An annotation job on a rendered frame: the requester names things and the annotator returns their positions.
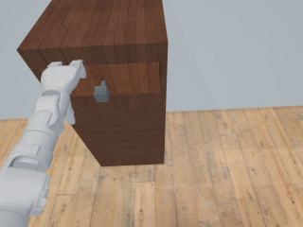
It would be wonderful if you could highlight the robot left forearm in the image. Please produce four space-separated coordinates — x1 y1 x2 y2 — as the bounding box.
0 87 70 180

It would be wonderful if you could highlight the drawer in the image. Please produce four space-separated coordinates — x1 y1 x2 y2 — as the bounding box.
39 61 160 96

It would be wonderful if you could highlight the cabinet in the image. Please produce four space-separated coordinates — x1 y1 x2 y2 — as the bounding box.
16 0 169 166

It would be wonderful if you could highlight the handle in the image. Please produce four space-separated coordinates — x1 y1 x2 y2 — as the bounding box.
93 80 109 103

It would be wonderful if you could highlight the left robot upper arm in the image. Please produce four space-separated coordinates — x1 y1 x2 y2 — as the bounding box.
0 166 51 227

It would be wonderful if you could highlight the left robot hand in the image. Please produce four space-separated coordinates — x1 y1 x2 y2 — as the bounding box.
41 60 87 125

